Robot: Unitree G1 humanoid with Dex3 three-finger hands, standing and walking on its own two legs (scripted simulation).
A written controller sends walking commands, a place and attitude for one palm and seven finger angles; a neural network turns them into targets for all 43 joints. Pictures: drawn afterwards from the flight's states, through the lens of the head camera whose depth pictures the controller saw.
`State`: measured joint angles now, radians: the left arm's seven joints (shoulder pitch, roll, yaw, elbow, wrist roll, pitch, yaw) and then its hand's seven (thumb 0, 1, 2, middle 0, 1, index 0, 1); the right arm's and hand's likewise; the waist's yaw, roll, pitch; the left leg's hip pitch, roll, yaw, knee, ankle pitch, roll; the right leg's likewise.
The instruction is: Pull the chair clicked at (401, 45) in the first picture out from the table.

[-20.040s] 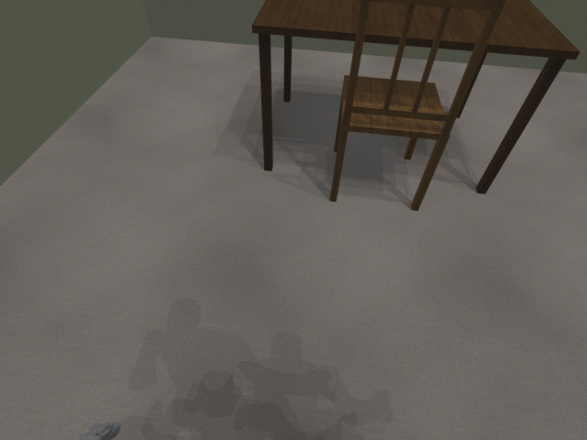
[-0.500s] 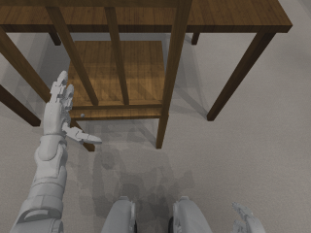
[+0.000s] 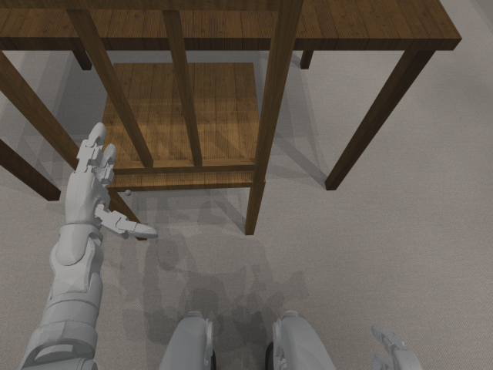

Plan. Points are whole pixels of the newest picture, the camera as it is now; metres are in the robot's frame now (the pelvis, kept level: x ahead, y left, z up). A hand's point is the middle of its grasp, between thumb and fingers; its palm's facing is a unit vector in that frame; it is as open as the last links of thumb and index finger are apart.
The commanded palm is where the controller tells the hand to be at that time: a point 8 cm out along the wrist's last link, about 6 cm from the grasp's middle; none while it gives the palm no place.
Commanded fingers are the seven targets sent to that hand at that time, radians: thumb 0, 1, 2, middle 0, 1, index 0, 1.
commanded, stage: aim the fingers beside a spindle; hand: left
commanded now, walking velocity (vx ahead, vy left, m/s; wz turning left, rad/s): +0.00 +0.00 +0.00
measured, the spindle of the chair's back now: (123, 109) +0.53 +0.21 +0.04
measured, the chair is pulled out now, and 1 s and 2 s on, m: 0.00 0.00 0.00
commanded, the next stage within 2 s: push the fingers through the gap in 0.90 s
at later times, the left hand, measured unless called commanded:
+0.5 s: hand (126, 189) +0.39 +0.19 +0.02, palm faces +0.08 -1.00 -0.06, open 16.9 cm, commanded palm +0.35 +0.24 +0.02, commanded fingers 0.00 -0.50 0.30 -0.06 -0.08 -0.06 -0.08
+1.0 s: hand (125, 191) +0.38 +0.19 +0.03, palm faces +0.06 -1.00 -0.06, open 16.9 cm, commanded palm +0.35 +0.24 +0.02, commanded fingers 0.00 -0.50 0.30 -0.06 -0.08 -0.06 -0.08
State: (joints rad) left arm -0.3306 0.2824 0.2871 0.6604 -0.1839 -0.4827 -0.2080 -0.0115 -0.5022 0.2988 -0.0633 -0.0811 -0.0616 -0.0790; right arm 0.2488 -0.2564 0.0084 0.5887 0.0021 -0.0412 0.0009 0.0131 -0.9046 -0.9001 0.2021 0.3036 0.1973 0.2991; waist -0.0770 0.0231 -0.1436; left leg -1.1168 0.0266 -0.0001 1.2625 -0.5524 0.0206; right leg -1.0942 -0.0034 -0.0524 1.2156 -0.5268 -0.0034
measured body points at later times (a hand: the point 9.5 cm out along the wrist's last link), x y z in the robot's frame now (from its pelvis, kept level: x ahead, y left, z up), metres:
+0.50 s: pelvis +0.00 +0.00 +0.00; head +0.12 +0.01 +0.43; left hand +0.38 +0.24 +0.03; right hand +0.12 -0.25 -0.11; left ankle +0.02 +0.10 -0.63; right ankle +0.02 -0.12 -0.63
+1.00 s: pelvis +0.00 +0.00 +0.00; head +0.12 +0.01 +0.43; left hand +0.37 +0.24 +0.03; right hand +0.12 -0.26 -0.11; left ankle +0.02 +0.10 -0.63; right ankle +0.02 -0.12 -0.63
